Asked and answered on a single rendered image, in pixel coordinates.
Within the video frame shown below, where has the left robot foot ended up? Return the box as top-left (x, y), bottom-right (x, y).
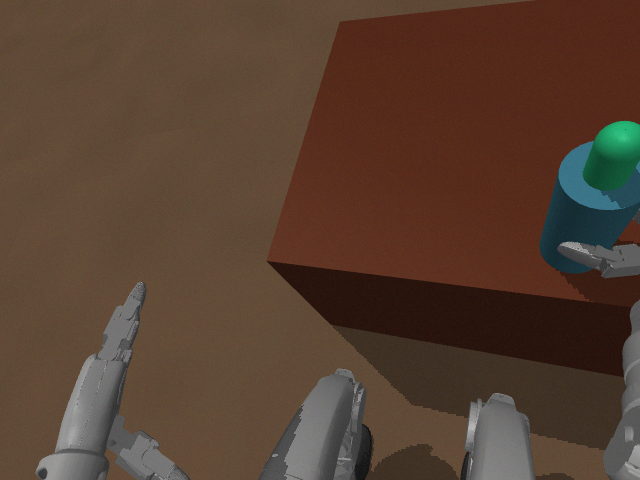
top-left (355, 424), bottom-right (372, 480)

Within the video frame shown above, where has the bottle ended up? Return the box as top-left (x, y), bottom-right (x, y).
top-left (539, 121), bottom-right (640, 274)

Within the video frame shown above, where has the right robot arm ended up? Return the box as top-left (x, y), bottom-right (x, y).
top-left (603, 300), bottom-right (640, 480)

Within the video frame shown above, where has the right robot hand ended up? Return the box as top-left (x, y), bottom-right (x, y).
top-left (557, 209), bottom-right (640, 278)

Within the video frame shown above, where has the left robot arm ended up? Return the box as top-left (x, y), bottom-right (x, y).
top-left (35, 450), bottom-right (109, 480)

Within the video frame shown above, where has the left robot hand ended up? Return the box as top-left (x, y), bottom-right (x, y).
top-left (55, 281), bottom-right (191, 480)

